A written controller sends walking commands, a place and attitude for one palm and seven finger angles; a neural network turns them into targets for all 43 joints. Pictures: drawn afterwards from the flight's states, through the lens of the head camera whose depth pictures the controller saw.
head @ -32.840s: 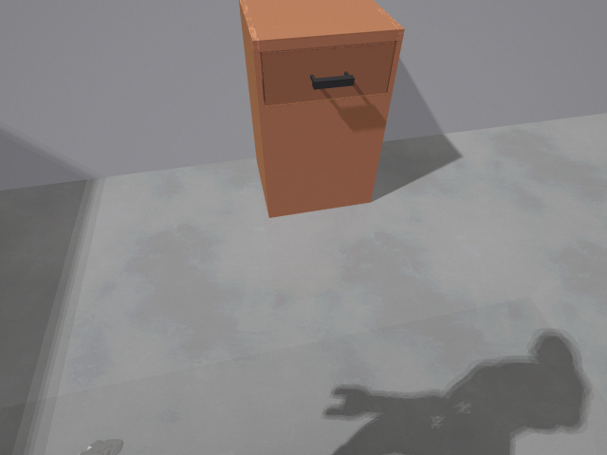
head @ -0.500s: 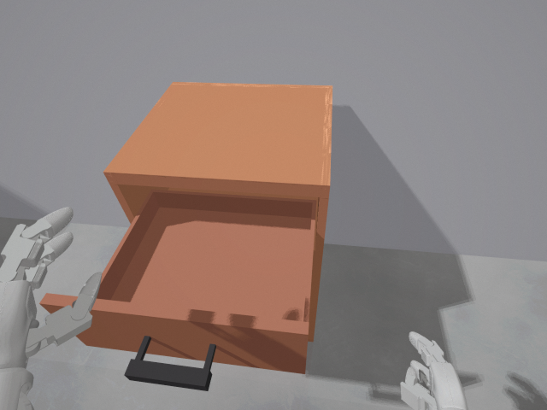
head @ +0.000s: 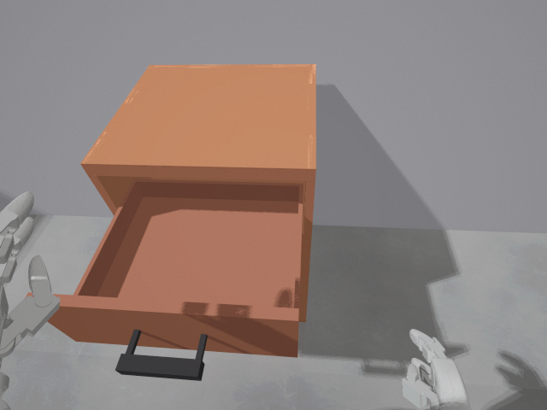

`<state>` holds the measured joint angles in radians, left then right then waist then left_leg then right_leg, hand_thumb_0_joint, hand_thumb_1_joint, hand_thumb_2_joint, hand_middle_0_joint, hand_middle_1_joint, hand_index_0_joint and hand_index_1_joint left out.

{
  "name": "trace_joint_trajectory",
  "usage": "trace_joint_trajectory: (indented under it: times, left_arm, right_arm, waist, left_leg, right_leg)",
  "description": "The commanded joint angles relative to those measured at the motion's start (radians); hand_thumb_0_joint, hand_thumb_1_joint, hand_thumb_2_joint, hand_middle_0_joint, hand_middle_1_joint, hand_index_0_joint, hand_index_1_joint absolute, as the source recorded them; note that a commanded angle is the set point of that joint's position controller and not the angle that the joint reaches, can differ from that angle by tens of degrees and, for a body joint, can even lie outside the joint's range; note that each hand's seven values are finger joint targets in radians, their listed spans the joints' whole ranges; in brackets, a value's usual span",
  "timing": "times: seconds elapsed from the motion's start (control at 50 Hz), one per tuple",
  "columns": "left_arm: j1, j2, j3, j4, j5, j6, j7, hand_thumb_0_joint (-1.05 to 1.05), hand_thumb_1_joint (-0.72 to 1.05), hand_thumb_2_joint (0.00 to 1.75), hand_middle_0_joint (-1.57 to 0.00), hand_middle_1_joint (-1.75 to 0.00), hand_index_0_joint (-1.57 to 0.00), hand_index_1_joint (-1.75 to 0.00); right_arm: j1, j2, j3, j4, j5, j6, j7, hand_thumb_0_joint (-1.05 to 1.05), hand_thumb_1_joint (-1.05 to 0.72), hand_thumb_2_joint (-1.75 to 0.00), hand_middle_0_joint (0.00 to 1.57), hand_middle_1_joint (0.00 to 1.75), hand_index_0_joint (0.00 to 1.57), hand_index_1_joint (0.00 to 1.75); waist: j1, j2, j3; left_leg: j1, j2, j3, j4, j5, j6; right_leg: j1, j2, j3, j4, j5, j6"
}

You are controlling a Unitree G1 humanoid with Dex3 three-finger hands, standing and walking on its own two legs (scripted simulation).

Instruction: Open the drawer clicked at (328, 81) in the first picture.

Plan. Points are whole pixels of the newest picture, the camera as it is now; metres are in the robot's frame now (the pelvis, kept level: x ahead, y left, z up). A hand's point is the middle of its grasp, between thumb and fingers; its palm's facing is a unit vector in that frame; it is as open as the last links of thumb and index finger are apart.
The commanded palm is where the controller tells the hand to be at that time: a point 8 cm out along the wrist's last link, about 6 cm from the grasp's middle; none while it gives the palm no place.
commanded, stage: step back with the hand held close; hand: left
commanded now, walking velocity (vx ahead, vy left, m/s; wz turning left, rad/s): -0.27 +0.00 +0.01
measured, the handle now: (165, 352) +0.23 +0.22 -0.11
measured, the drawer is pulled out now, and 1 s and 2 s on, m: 0.30 0.30 0.30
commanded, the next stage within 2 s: stop stepping back and stand still in 1.32 s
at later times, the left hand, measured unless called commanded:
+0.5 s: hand (23, 361) +0.14 +0.25 +0.15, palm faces +0.38 -0.78 -0.49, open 7.4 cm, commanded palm +0.07 +0.30 +0.17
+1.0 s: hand out of the picture +0.08 +0.25 +0.15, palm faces +0.36 -0.81 -0.46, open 7.4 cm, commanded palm +0.01 +0.29 +0.17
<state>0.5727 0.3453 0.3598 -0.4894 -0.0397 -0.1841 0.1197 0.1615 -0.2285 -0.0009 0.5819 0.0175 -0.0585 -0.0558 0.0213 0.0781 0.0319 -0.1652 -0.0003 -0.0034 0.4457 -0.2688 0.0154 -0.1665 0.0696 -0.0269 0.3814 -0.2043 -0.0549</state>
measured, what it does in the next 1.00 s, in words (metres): shifts its weight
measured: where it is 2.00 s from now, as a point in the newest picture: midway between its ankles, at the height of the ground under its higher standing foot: outside the picture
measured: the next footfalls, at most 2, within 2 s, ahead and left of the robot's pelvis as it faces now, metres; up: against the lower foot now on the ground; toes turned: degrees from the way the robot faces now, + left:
right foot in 1.34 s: -0.18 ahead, -0.12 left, +0.00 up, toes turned -3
left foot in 1.60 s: -0.18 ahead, +0.11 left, +0.00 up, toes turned +0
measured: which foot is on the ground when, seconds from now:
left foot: down 0.00-1.00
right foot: down 0.00-1.00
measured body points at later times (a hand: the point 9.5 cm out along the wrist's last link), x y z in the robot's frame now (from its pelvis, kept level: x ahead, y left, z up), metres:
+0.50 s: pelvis -0.05 +0.01 -0.02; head -0.03 +0.02 +0.43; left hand +0.11 +0.29 +0.18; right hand +0.13 -0.21 -0.09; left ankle -0.02 +0.11 -0.74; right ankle +0.00 -0.08 -0.74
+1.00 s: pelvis -0.11 +0.01 -0.02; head -0.08 +0.02 +0.43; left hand +0.06 +0.29 +0.18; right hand +0.07 -0.23 -0.09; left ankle -0.06 +0.13 -0.73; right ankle -0.01 -0.09 -0.74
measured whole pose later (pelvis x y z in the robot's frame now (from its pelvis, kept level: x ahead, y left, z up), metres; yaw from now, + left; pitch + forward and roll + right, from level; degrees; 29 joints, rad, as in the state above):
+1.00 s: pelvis -0.11 +0.01 -0.02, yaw +2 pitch +2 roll +0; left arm 0.63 0.39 0.37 -0.64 -0.02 -0.24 0.16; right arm 0.18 -0.20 -0.03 0.59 0.01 -0.10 -0.04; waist -0.02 -0.03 0.02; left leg -0.46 -0.01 0.00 0.71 -0.38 0.01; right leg -0.46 0.02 -0.02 0.57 -0.15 -0.03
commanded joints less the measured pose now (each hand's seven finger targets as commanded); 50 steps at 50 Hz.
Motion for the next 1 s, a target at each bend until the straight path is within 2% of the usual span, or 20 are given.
trace_joint_trajectory:
  times: [0.0, 0.14, 0.4, 0.42, 0.46, 0.48, 0.5, 0.54, 0.56, 0.58, 0.64, 0.68, 0.72, 0.74, 0.78, 0.84, 0.88, 0.92, 0.94, 0.98]
  left_arm:
    - [0.07, 0.145, 0.084, -0.191, 0.013, -0.05, 0.027, 0.0, 0.9, 0.9, -0.2, -0.3, -0.2, -0.3]
    - [0.116, 0.242, 0.162, -0.333, 0.004, -0.066, 0.052, 0.0, 0.9, 0.9, -0.2, -0.3, -0.2, -0.3]
    - [0.104, 0.164, 0.115, -0.328, 0.021, -0.059, 0.09, 0.0, 0.9, 0.9, -0.2, -0.3, -0.2, -0.3]
    - [0.104, 0.161, 0.116, -0.329, 0.021, -0.059, 0.093, 0.0, 0.9, 0.9, -0.2, -0.3, -0.2, -0.3]
    - [0.087, 0.164, 0.113, -0.342, 0.017, -0.055, 0.095, 0.0, 0.9, 0.9, -0.2, -0.3, -0.2, -0.3]
    - [0.073, 0.162, 0.11, -0.337, 0.013, -0.054, 0.088, 0.0, 0.9, 0.9, -0.2, -0.3, -0.2, -0.3]
    - [0.047, 0.174, 0.118, -0.335, 0.01, -0.058, 0.082, 0.0, 0.9, 0.9, -0.2, -0.3, -0.2, -0.3]
    - [0.011, 0.206, 0.127, -0.329, 0.002, -0.063, 0.081, 0.0, 0.9, 0.9, -0.2, -0.3, -0.2, -0.3]
    - [-0.003, 0.199, 0.11, -0.327, 0.0, -0.067, 0.081, 0.0, 0.9, 0.9, -0.2, -0.3, -0.2, -0.3]
    - [0.002, 0.199, 0.112, -0.324, -0.001, -0.072, 0.079, 0.0, 0.9, 0.9, -0.2, -0.3, -0.2, -0.3]
    - [0.046, 0.218, 0.145, -0.302, 0.004, -0.073, 0.075, 0.0, 0.9, 0.9, -0.2, -0.3, -0.2, -0.3]
    - [0.054, 0.209, 0.132, -0.336, 0.018, -0.092, 0.072, 0.0, 0.9, 0.9, -0.2, -0.3, -0.2, -0.3]
    - [0.096, 0.21, 0.165, -0.287, 0.022, -0.095, 0.072, 0.0, 0.9, 0.9, -0.2, -0.3, -0.2, -0.3]
    - [0.076, 0.212, 0.177, -0.297, 0.027, -0.098, 0.073, 0.0, 0.9, 0.9, -0.2, -0.3, -0.2, -0.3]
    - [0.078, 0.2, 0.167, -0.315, 0.023, -0.101, 0.07, 0.0, 0.9, 0.9, -0.2, -0.3, -0.2, -0.3]
    - [0.06, 0.204, 0.169, -0.333, 0.024, -0.115, 0.064, 0.0, 0.9, 0.9, -0.2, -0.3, -0.2, -0.3]
    - [0.067, 0.208, 0.162, -0.342, 0.016, -0.119, 0.067, 0.0, 0.9, 0.9, -0.2, -0.3, -0.2, -0.3]
    - [0.068, 0.22, 0.154, -0.346, 0.007, -0.118, 0.074, 0.0, 0.9, 0.9, -0.2, -0.3, -0.2, -0.3]
    - [0.061, 0.239, 0.166, -0.352, 0.002, -0.115, 0.081, 0.0, 0.9, 0.9, -0.2, -0.3, -0.2, -0.3]
    - [0.07, 0.216, 0.146, -0.342, 0.004, -0.11, 0.08, 0.0, 0.9, 0.9, -0.2, -0.3, -0.2, -0.3]
  right_arm:
    - [-0.093, -0.103, -0.057, -0.182, 0.0, -0.029, -0.006, 0.0, -0.9, -0.9, 0.2, 0.3, 0.2, 0.3]
    - [-0.103, -0.096, -0.064, -0.203, 0.008, -0.023, -0.014, 0.0, -0.9, -0.9, 0.2, 0.3, 0.2, 0.3]
    - [-0.041, -0.099, -0.054, -0.18, -0.046, -0.08, -0.035, 0.0, -0.9, -0.9, 0.2, 0.3, 0.2, 0.3]
    - [-0.035, -0.096, -0.055, -0.176, -0.046, -0.086, -0.038, 0.0, -0.9, -0.9, 0.2, 0.3, 0.2, 0.3]
    - [-0.024, -0.1, -0.055, -0.171, -0.046, -0.09, -0.042, 0.0, -0.9, -0.9, 0.2, 0.3, 0.2, 0.3]
    - [-0.032, -0.105, -0.054, -0.177, -0.036, -0.089, -0.037, 0.0, -0.9, -0.9, 0.2, 0.3, 0.2, 0.3]
    - [-0.031, -0.103, -0.055, -0.183, -0.026, -0.088, -0.029, 0.0, -0.9, -0.9, 0.2, 0.3, 0.2, 0.3]
    - [-0.007, -0.102, -0.066, -0.167, -0.015, -0.084, -0.021, 0.0, -0.9, -0.9, 0.2, 0.3, 0.2, 0.3]
    - [-0.002, -0.091, -0.059, -0.152, -0.013, -0.08, -0.012, 0.0, -0.9, -0.9, 0.2, 0.3, 0.2, 0.3]
    - [-0.012, -0.085, -0.054, -0.15, -0.015, -0.079, -0.006, 0.0, -0.9, -0.9, 0.2, 0.3, 0.2, 0.3]
    - [-0.06, -0.082, -0.044, -0.147, -0.017, -0.071, -0.012, 0.0, -0.9, -0.9, 0.2, 0.3, 0.2, 0.3]
    - [-0.08, -0.103, -0.05, -0.161, -0.016, -0.078, -0.012, 0.0, -0.9, -0.9, 0.2, 0.3, 0.2, 0.3]
    - [-0.091, -0.095, -0.054, -0.182, 0.0, -0.083, -0.009, 0.0, -0.9, -0.9, 0.2, 0.3, 0.2, 0.3]
    - [-0.096, -0.098, -0.059, -0.184, -0.003, -0.087, -0.014, 0.0, -0.9, -0.9, 0.2, 0.3, 0.2, 0.3]
    - [-0.073, -0.1, -0.065, -0.175, -0.006, -0.096, -0.014, 0.0, -0.9, -0.9, 0.2, 0.3, 0.2, 0.3]
    - [-0.066, -0.108, -0.07, -0.169, -0.006, -0.111, -0.01, 0.0, -0.9, -0.9, 0.2, 0.3, 0.2, 0.3]
    - [-0.04, -0.098, -0.074, -0.164, -0.001, -0.112, 0.0, 0.0, -0.9, -0.9, 0.2, 0.3, 0.2, 0.3]
    - [-0.023, -0.095, -0.081, -0.141, -0.004, -0.104, 0.009, 0.0, -0.9, -0.9, 0.2, 0.3, 0.2, 0.3]
    - [-0.025, -0.095, -0.084, -0.127, -0.011, -0.092, 0.011, 0.0, -0.9, -0.9, 0.2, 0.3, 0.2, 0.3]
    - [-0.038, -0.074, -0.068, -0.123, -0.017, -0.071, 0.009, 0.0, -0.9, -0.9, 0.2, 0.3, 0.2, 0.3]
  waist:
    - [-0.021, -0.108, -0.145]
    - [-0.025, -0.017, -0.226]
    - [-0.035, 0.087, -0.116]
    - [-0.034, 0.062, -0.118]
    - [-0.04, 0.006, -0.136]
    - [-0.039, -0.019, -0.13]
    - [-0.041, -0.075, -0.115]
    - [-0.052, -0.205, -0.099]
    - [-0.056, -0.235, -0.118]
    - [-0.055, -0.246, -0.139]
    - [-0.042, -0.126, -0.1]
    - [-0.032, 0.038, -0.098]
    - [-0.028, 0.094, -0.111]
    - [-0.027, 0.119, -0.1]
    - [-0.028, 0.02, -0.134]
    - [-0.031, 0.011, -0.129]
    - [-0.038, -0.102, -0.149]
    - [-0.044, -0.212, -0.165]
    - [-0.044, -0.216, -0.18]
    - [-0.045, -0.235, -0.181]
  left_leg:
    - [0.011, 0.077, -0.066, -0.007, 0.265, 0.03]
    - [-0.073, 0.108, -0.097, 0.004, 0.352, 0.03]
    - [-0.405, 0.22, -0.199, -0.119, 0.077, 0.078]
    - [-0.399, 0.218, -0.197, -0.093, 0.083, 0.079]
    - [-0.382, 0.18, -0.181, -0.029, 0.054, 0.063]
    - [-0.397, 0.146, -0.152, 0.004, -0.068, 0.054]
    - [-0.396, 0.102, -0.13, 0.05, -0.206, 0.046]
    - [-0.25, 0.01, -0.064, 0.262, -0.213, 0.006]
    - [-0.187, -0.005, -0.044, 0.348, -0.158, -0.001]
    - [-0.156, -0.001, -0.042, 0.353, -0.136, 0.002]
    - [-0.145, 0.043, -0.055, 0.038, -0.079, 0.023]
    - [-0.264, 0.156, -0.168, -0.085, 0.016, 0.064]
    - [-0.491, 0.221, -0.185, -0.169, -0.219, 0.085]
    - [-0.562, 0.232, -0.191, -0.178, -0.223, 0.093]
    - [-0.524, 0.208, -0.159, -0.099, -0.09, 0.08]
    - [-0.586, 0.173, -0.137, -0.06, -0.21, 0.079]
    - [-0.479, 0.086, -0.079, 0.066, -0.255, 0.047]
    - [-0.305, 0.014, -0.032, 0.251, -0.213, 0.009]
    - [-0.229, -0.006, -0.019, 0.338, -0.175, -0.004]
    - [-0.178, 0.005, -0.034, 0.311, -0.176, 0.0]
  right_leg:
    - [0.004, -0.173, 0.145, -0.016, 0.308, 0.034]
    - [0.036, -0.175, 0.128, 0.08, 0.353, 0.022]
    - [0.036, -0.082, 0.06, 0.283, -0.122, 0.043]
    - [0.032, -0.086, 0.066, 0.267, -0.103, 0.042]
    - [0.021, -0.112, 0.115, 0.211, -0.015, 0.024]
    - [-0.001, -0.144, 0.17, 0.165, -0.011, 0.011]
    - [-0.054, -0.189, 0.244, 0.082, -0.073, -0.008]
    - [-0.235, -0.323, 0.444, -0.137, -0.245, -0.08]
    - [-0.254, -0.378, 0.439, -0.163, -0.229, -0.103]
    - [-0.234, -0.382, 0.382, -0.146, -0.151, -0.104]
    - [-0.195, -0.271, 0.233, -0.045, -0.067, -0.029]
    - [-0.082, -0.138, 0.126, 0.09, -0.02, 0.044]
    - [0.065, -0.104, 0.08, 0.242, -0.103, 0.058]
    - [0.111, -0.093, 0.074, 0.285, -0.029, 0.06]
    - [0.112, -0.098, 0.088, 0.276, 0.096, 0.059]
    - [0.116, -0.124, 0.153, 0.258, 0.081, 0.046]
    - [-0.015, -0.198, 0.265, 0.1, -0.025, 0.016]
    - [-0.177, -0.325, 0.397, -0.106, -0.181, -0.048]
    - [-0.228, -0.371, 0.426, -0.147, -0.16, -0.084]
    - [-0.223, -0.366, 0.328, -0.114, -0.06, -0.083]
